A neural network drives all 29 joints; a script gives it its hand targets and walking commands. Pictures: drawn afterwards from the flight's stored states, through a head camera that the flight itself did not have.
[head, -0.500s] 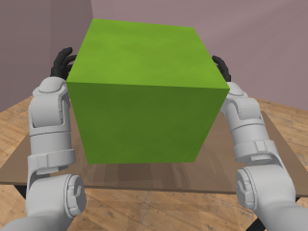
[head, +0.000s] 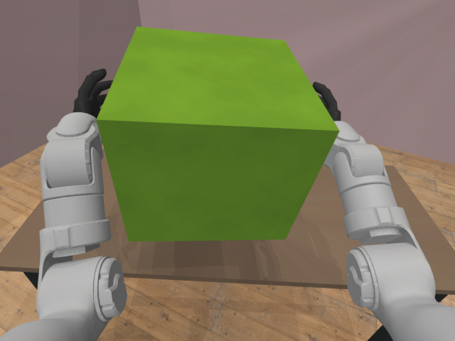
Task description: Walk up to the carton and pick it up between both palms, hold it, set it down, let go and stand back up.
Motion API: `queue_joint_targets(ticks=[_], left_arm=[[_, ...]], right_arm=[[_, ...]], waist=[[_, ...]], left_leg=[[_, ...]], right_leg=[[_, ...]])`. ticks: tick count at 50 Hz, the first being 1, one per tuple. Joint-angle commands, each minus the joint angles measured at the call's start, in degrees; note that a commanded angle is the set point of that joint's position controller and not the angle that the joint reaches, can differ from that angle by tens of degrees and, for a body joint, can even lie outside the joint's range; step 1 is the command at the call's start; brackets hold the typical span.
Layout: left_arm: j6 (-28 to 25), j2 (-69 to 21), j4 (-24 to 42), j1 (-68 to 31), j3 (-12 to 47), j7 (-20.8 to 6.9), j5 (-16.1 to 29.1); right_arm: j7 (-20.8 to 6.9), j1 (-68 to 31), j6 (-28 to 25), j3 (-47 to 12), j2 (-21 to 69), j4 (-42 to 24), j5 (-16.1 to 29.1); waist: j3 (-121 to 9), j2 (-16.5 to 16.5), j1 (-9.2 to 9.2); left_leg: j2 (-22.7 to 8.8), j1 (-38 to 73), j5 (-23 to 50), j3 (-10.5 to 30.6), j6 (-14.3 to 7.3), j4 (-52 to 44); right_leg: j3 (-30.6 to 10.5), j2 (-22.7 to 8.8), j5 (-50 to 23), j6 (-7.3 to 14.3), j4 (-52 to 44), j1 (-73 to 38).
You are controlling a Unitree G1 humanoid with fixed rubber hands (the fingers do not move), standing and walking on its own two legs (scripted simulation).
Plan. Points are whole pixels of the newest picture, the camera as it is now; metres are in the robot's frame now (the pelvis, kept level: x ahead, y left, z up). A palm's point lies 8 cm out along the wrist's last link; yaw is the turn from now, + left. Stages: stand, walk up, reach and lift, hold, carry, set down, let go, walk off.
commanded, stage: hold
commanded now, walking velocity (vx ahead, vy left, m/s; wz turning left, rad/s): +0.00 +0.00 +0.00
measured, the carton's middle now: (212, 134) +0.42 +0.01 +0.20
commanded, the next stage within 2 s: none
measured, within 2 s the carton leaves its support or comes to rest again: neither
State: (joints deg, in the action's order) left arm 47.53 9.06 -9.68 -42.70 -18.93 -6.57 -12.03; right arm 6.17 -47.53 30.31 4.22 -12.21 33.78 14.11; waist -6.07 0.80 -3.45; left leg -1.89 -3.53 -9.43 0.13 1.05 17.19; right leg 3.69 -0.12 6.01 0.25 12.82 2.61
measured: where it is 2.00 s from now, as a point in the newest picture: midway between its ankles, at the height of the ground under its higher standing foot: outside the picture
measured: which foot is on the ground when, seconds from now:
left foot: down 0.00-1.00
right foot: down 0.00-1.00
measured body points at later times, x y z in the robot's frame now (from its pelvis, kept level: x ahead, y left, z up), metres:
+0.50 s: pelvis +0.00 +0.00 +0.00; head -0.08 +0.02 +0.44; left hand +0.37 +0.20 +0.27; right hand +0.38 -0.19 +0.25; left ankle +0.00 +0.13 -0.75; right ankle +0.02 -0.12 -0.75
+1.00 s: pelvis +0.00 +0.00 +0.00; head -0.07 +0.02 +0.44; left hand +0.37 +0.20 +0.26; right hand +0.38 -0.18 +0.25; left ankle +0.00 +0.13 -0.75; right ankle +0.02 -0.12 -0.75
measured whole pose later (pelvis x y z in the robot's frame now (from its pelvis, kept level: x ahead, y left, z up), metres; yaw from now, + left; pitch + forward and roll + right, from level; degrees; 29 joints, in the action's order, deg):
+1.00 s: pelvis +0.00 +0.00 +0.00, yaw +0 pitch -5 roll -1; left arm 47.7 8.7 -7.9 -40.9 -18.9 -7.1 -12.3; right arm 7.2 -46.0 31.1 3.5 -12.1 31.6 15.2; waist -5.7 1.2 -4.2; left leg -2.0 -2.4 -10.0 0.3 1.1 17.5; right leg 3.8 0.0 6.3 0.2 12.4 1.1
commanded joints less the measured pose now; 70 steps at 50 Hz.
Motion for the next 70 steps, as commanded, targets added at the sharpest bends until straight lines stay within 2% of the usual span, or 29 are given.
queue_joint_targets(ticks=[1,8,9,11,14,19,21,22,24,27,30,31,36,37,39,40,43,44,46,49,52,55,56,60,61,62,66,67,70], left_arm=[[-2.5,-28.2,4.6,-29.9,21.4,-7.9,9.3],[-2.8,-28.2,8.2,-32.3,22.0,-7.7,9.5],[-2.9,-28.4,9.0,-33.5,22.8,-7.5,9.7],[-2.4,-29.3,9.2,-31.5,23.6,-7.2,9.7],[-2.2,-29.2,10.7,-32.4,23.9,-7.0,10.1],[-2.1,-28.4,8.8,-32.7,22.9,-7.0,8.9],[-2.2,-29.0,9.3,-32.9,23.3,-6.7,9.7],[-2.1,-28.4,6.6,-33.2,22.4,-6.8,9.1],[-2.1,-27.4,5.3,-32.8,20.8,-7.1,8.4],[-2.4,-27.4,2.6,-34.1,19.3,-7.7,7.8],[-2.7,-28.1,1.4,-35.1,19.7,-7.9,8.5],[-2.9,-28.6,3.0,-35.3,21.3,-7.9,8.9],[-3.9,-29.0,6.7,-34.2,22.6,-7.4,11.0],[-3.5,-28.1,5.0,-32.6,22.0,-7.5,10.2],[-3.1,-27.7,5.0,-31.2,21.0,-8.1,9.7],[-3.1,-27.3,5.3,-31.4,21.7,-8.4,9.7],[-3.1,-27.9,9.5,-33.7,23.5,-8.4,10.4],[-2.9,-27.8,6.9,-33.5,22.4,-8.3,9.7],[-2.9,-28.9,8.6,-32.9,23.7,-8.0,10.1],[-2.1,-28.7,7.1,-31.1,22.3,-8.0,8.8],[-2.2,-28.8,8.6,-32.5,21.8,-7.9,9.4],[-2.0,-29.5,9.3,-31.5,23.2,-7.0,9.3],[-1.7,-28.8,7.2,-31.4,22.2,-7.1,8.8],[-1.9,-28.6,9.4,-31.2,22.8,-7.0,9.2],[-1.9,-28.8,9.6,-30.7,22.9,-6.9,9.3],[-1.9,-28.4,10.0,-32.3,22.8,-6.9,9.5],[-1.8,-28.0,7.3,-32.0,21.0,-7.0,8.2],[-1.5,-27.4,5.3,-31.9,20.7,-7.1,7.9],[-1.8,-28.6,6.5,-32.8,22.1,-7.6,9.2]], right_arm=[[-7.0,-41.0,-3.1,-17.0,29.8,-18.9,8.2],[-6.7,-40.8,-2.7,-17.1,29.8,-19.6,8.3],[-6.9,-40.2,-2.7,-16.7,29.8,-19.1,8.6],[-7.1,-38.4,-2.6,-16.4,28.8,-18.8,8.7],[-7.4,-40.4,-2.8,-16.5,28.5,-21.0,8.8],[-8.1,-39.3,-2.4,-15.4,28.0,-16.4,7.3],[-8.4,-41.0,-2.9,-15.6,28.4,-18.1,7.3],[-8.4,-40.0,-2.5,-14.6,27.9,-15.6,6.7],[-8.4,-40.9,-2.7,-15.5,29.4,-15.1,6.9],[-8.4,-41.8,-2.4,-15.1,30.1,-13.3,6.2],[-8.5,-42.8,-2.7,-14.8,30.0,-12.4,6.0],[-8.4,-43.6,-3.2,-15.2,30.6,-14.9,5.9],[-6.8,-44.2,-3.9,-17.9,31.6,-21.7,8.7],[-6.4,-41.8,-3.1,-17.1,30.5,-18.7,8.5],[-6.1,-40.3,-2.5,-16.8,30.1,-18.6,7.9],[-6.1,-39.8,-2.3,-16.8,29.8,-18.0,7.4],[-6.2,-38.9,-2.2,-16.5,29.9,-18.7,8.4],[-6.3,-40.0,-1.9,-15.8,28.7,-17.4,8.0],[-6.4,-39.2,-2.3,-16.6,29.2,-18.6,8.9],[-6.6,-38.7,-1.9,-16.2,28.7,-17.9,8.3],[-7.2,-41.5,-2.2,-17.4,29.1,-20.4,9.1],[-7.4,-39.6,-2.5,-16.6,28.2,-19.4,8.8],[-7.4,-39.6,-2.2,-15.6,27.5,-18.5,8.0],[-7.9,-40.4,-2.5,-16.9,28.8,-19.8,8.7],[-7.9,-38.8,-2.6,-16.3,28.6,-19.1,8.6],[-8.0,-41.9,-2.8,-17.1,28.8,-21.0,9.2],[-8.3,-40.0,-2.6,-15.4,28.4,-17.2,7.2],[-8.5,-39.7,-2.3,-15.0,28.1,-14.9,6.6],[-8.4,-41.1,-2.9,-15.0,28.3,-17.4,6.7]], waist=[[-17.2,0.0,-0.05],[-16.1,-0.9,-0.24],[-15.3,-2.8,-1.15],[-15.0,-4.5,-0.98],[-15.7,-3.8,-0.82],[-12.9,-3.2,-1.2],[-15.7,-2.5,-0.83],[-13.1,-3.0,-0.62],[-12.4,-0.9,0.35],[-10.5,-0.1,0.67],[-12.4,-1.0,0.63],[-14.2,-1.3,0.3],[-21.9,-0.6,0.12],[-18.9,-0.7,-0.77],[-16.2,-0.1,-0.43],[-16.9,-0.5,-1.06],[-17.1,-2.9,-1.83],[-13.0,-3.2,-1.54],[-14.8,-3.6,-1.9],[-13.1,-3.9,-1.57],[-14.4,-1.7,-0.24],[-15.2,-3.2,-0.63],[-13.8,-2.9,-1.1],[-16.0,-2.6,0.05],[-15.7,-2.3,-0.54],[-16.9,-2.1,0.19],[-13.8,-2.1,0.63],[-10.8,-1.3,0.01],[-13.7,-3.0,-0.79]], left_leg=[[4.4,-0.9,14.0,-1.7,-0.2,-0.9],[4.1,-0.5,14.6,-1.4,0.5,-0.8],[4.1,-0.2,14.5,-1.2,0.9,-1.1],[3.5,0.4,16.1,-1.0,1.6,-0.8],[3.6,0.5,15.2,-0.8,1.4,-0.9],[3.1,-1.2,10.2,-0.8,1.1,-2.8],[3.2,-1.4,10.0,-0.9,0.8,-2.5],[3.4,-2.3,7.2,-1.1,0.4,-3.4],[3.7,-3.1,7.4,-1.8,-0.4,-3.2],[3.9,-4.6,3.5,-1.7,-1.1,-4.7],[3.6,-4.0,3.4,-1.6,-1.1,-4.5],[3.6,-4.6,4.7,-1.5,-1.1,-3.8],[4.7,0.8,15.7,-1.4,0.1,0.0],[4.4,0.2,15.1,-1.2,0.0,0.0],[4.6,-0.9,12.1,-1.2,-0.1,-1.3],[4.8,-1.0,10.9,-1.5,-0.1,-1.5],[4.4,-0.5,13.7,-1.1,0.7,-0.9],[4.3,-1.1,12.7,-1.0,0.8,-1.6],[4.0,0.6,15.1,-0.9,1.4,-1.0],[4.2,-0.3,14.9,-1.2,1.6,-0.8],[3.5,-0.9,13.5,-0.7,0.7,-1.8],[3.5,1.4,15.5,-0.9,1.1,-1.0],[3.4,0.3,13.2,-0.8,1.2,-1.6],[3.7,0.5,14.1,-1.1,0.5,-1.3],[3.4,0.5,14.4,-0.9,0.6,-1.2],[3.6,-0.1,13.3,-1.0,0.1,-1.1],[3.7,-1.1,10.1,-1.7,0.3,-2.9],[3.4,-2.0,8.5,-1.7,0.0,-3.0],[3.3,-1.9,8.8,-1.5,0.3,-2.9]], right_leg=[[-2.6,3.4,-11.6,-0.7,0.8,-12.8],[-1.9,3.8,-9.1,-0.3,0.7,-11.0],[-2.4,3.7,-9.3,0.0,0.6,-10.7],[-2.2,3.9,-9.1,0.5,0.8,-10.2],[-1.9,3.8,-8.0,0.8,0.5,-10.3],[-1.7,3.8,-4.2,0.7,0.2,-9.4],[-1.9,3.8,-4.3,0.6,0.3,-9.2],[-2.1,3.1,-2.7,0.4,-0.2,-8.7],[-2.0,3.2,-3.8,0.0,0.0,-9.8],[-2.6,2.6,-1.0,-0.2,-0.6,-9.0],[-2.7,3.0,-0.6,-0.2,-0.4,-9.0],[-2.6,2.8,-1.6,0.0,-0.3,-9.6],[-2.5,3.7,-12.7,-1.0,1.2,-12.1],[-2.9,3.4,-13.1,-0.9,0.9,-12.3],[-2.8,2.9,-11.7,-1.0,0.6,-11.9],[-3.2,2.8,-10.6,-1.1,0.5,-12.4],[-2.8,3.1,-10.9,-0.6,0.6,-11.0],[-2.6,3.0,-9.1,-0.3,0.3,-9.5],[-2.0,3.7,-9.9,-0.1,0.7,-9.8],[-2.3,3.6,-9.0,0.0,0.3,-10.5],[-1.9,4.0,-7.2,0.2,0.5,-11.1],[-2.2,4.0,-9.1,0.6,0.3,-10.4],[-2.2,3.7,-6.8,0.6,0.1,-9.5],[-2.3,3.6,-8.0,0.3,0.3,-10.2],[-2.1,3.8,-8.3,0.3,0.5,-9.9],[-2.3,3.6,-7.5,0.2,0.6,-10.9],[-1.9,3.6,-4.6,0.2,0.0,-9.4],[-2.0,3.4,-3.1,0.3,-0.2,-8.2],[-2.3,3.4,-4.0,0.4,-0.3,-9.7]])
